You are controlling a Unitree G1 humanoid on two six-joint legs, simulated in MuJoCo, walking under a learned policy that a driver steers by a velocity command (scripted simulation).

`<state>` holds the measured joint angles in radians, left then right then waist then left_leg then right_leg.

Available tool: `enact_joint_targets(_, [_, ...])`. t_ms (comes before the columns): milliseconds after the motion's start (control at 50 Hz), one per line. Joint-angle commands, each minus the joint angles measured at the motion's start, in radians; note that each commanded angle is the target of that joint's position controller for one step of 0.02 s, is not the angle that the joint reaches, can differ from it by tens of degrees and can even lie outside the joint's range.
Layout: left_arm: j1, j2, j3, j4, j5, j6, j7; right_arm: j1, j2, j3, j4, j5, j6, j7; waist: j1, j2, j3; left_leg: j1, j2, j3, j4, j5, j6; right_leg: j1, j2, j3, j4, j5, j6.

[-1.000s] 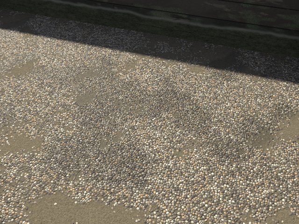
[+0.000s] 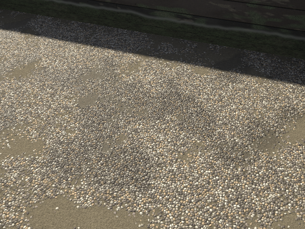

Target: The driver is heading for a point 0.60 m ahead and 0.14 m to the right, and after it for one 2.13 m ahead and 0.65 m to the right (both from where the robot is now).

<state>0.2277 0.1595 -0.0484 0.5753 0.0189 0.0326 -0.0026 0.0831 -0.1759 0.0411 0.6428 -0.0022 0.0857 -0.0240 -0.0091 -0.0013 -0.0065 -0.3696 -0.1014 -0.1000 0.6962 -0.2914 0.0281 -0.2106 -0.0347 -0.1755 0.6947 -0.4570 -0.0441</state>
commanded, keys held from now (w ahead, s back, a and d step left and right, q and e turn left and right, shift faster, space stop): w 1.00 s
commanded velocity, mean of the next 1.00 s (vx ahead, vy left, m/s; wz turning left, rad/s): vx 0.50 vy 0.00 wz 0.00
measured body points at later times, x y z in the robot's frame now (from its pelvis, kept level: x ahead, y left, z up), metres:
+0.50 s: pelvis +0.00 +0.00 +0.00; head -0.01 +0.00 +0.45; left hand +0.16 +0.20 -0.09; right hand +0.20 -0.21 -0.08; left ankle +0.05 +0.10 -0.72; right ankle -0.04 -0.08 -0.72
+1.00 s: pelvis +0.00 +0.00 +0.00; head -0.01 +0.00 +0.45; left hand +0.16 +0.20 -0.09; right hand +0.20 -0.21 -0.08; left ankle +0.05 +0.10 -0.72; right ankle -0.05 -0.08 -0.72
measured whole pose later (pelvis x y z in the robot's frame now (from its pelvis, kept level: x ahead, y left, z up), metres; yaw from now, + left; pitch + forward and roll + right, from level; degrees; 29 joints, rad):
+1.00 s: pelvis +0.00 +0.00 +0.00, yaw +0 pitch -2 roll +0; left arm 0.23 0.16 -0.05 0.58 0.02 0.03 0.00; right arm 0.08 -0.17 0.04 0.64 0.00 0.09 -0.02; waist -0.01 0.00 -0.01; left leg -0.37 -0.10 -0.09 0.69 -0.29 0.03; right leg -0.21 -0.04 -0.17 0.69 -0.46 -0.04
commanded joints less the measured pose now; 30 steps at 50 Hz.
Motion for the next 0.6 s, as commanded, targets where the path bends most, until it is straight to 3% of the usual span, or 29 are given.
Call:
enact_joint_targets(20, [-0.026,0.070,0.021,-0.080,0.001,-0.018,0.002,-0.080,-0.077,-0.021,-0.083,0.001,-0.019,-0.007,0.005,0.005,-0.072,0.010,0.051,-0.036,-0.095,0.196,0.030,0.022,-0.065,0.087,-0.135,0.159,-0.014])
enact_joint_targets(120, [-0.042,0.063,0.017,-0.084,0.000,-0.019,-0.001,-0.094,-0.076,-0.020,-0.091,0.003,-0.014,-0.007,0.001,-0.002,-0.039,-0.017,0.056,-0.046,-0.102,0.165,0.030,0.013,-0.063,0.093,-0.141,0.143,-0.017])
enact_joint_targets(140, [-0.083,0.084,0.024,-0.103,-0.003,-0.008,0.004,-0.138,-0.071,-0.020,-0.111,-0.004,-0.019,0.011,-0.009,-0.018,0.022,-0.069,0.059,-0.007,-0.060,0.356,0.027,0.002,-0.103,0.121,-0.138,0.336,-0.016])
enact_joint_targets(160, [-0.024,0.087,0.028,-0.078,0.002,-0.017,0.004,-0.062,-0.075,-0.021,-0.079,-0.005,-0.020,-0.004,0.000,-0.012,-0.099,0.022,0.052,-0.022,-0.093,0.224,0.027,0.035,-0.078,0.090,-0.130,0.198,-0.016])
enact_joint_targets(200, [-0.037,0.063,0.018,-0.083,0.001,-0.019,0.001,-0.094,-0.074,-0.020,-0.088,0.003,-0.017,-0.008,0.004,0.003,-0.057,0.001,0.055,-0.041,-0.100,0.179,0.030,0.014,-0.063,0.090,-0.139,0.142,-0.015])
enact_joint_targets(280, [-0.042,0.062,0.017,-0.084,0.000,-0.019,-0.001,-0.095,-0.076,-0.020,-0.090,0.003,-0.014,-0.007,0.001,-0.002,-0.039,-0.017,0.057,-0.045,-0.103,0.163,0.029,0.012,-0.063,0.093,-0.142,0.142,-0.017])
enact_joint_targets(300, [-0.083,0.084,0.023,-0.103,-0.003,-0.008,0.004,-0.138,-0.070,-0.020,-0.111,-0.003,-0.019,0.011,-0.009,-0.018,0.023,-0.069,0.060,-0.006,-0.060,0.355,0.027,0.001,-0.103,0.121,-0.139,0.335,-0.016])
enact_joint_targets(320, [-0.023,0.087,0.028,-0.078,0.002,-0.017,0.004,-0.062,-0.075,-0.021,-0.079,-0.005,-0.021,-0.004,0.000,-0.012,-0.098,0.023,0.052,-0.021,-0.093,0.222,0.027,0.034,-0.078,0.090,-0.131,0.197,-0.016])
enact_joint_targets(360, [-0.036,0.062,0.017,-0.083,0.001,-0.019,0.001,-0.094,-0.074,-0.020,-0.088,0.003,-0.017,-0.008,0.004,0.002,-0.056,0.002,0.055,-0.040,-0.100,0.177,0.030,0.013,-0.063,0.091,-0.140,0.141,-0.015])
enact_joint_targets(420, [-0.045,0.061,0.016,-0.085,0.000,-0.019,-0.001,-0.096,-0.074,-0.020,-0.090,0.004,-0.014,-0.007,0.000,-0.004,-0.037,-0.016,0.058,-0.045,-0.104,0.164,0.030,0.008,-0.061,0.091,-0.142,0.138,-0.016])
enact_joint_targets(440, [-0.085,0.081,0.022,-0.104,-0.003,-0.007,0.004,-0.139,-0.069,-0.019,-0.111,-0.003,-0.019,0.011,-0.009,-0.019,0.022,-0.067,0.061,-0.005,-0.061,0.355,0.028,-0.001,-0.101,0.120,-0.138,0.331,-0.015])
enact_joint_targets(460, [-0.024,0.085,0.027,-0.078,0.002,-0.017,0.004,-0.063,-0.074,-0.020,-0.079,-0.005,-0.020,-0.004,0.000,-0.013,-0.099,0.023,0.053,-0.021,-0.094,0.221,0.027,0.033,-0.077,0.090,-0.131,0.193,-0.015])
enact_joint_targets(500, [-0.036,0.061,0.017,-0.083,0.001,-0.019,0.001,-0.095,-0.073,-0.020,-0.088,0.003,-0.017,-0.008,0.004,0.003,-0.057,0.002,0.056,-0.040,-0.102,0.174,0.030,0.013,-0.062,0.091,-0.140,0.138,-0.015])
enact_joint_targets(580, [-0.041,0.061,0.016,-0.084,0.000,-0.020,-0.001,-0.095,-0.075,-0.020,-0.090,0.003,-0.014,-0.006,0.002,-0.002,-0.038,-0.016,0.058,-0.044,-0.105,0.159,0.029,0.011,-0.063,0.094,-0.142,0.140,-0.017])
enact_joint_targets(600, [-0.082,0.083,0.023,-0.103,-0.003,-0.008,0.004,-0.139,-0.069,-0.019,-0.110,-0.003,-0.020,0.011,-0.009,-0.018,0.023,-0.068,0.061,-0.004,-0.061,0.352,0.027,0.000,-0.102,0.122,-0.140,0.334,-0.016])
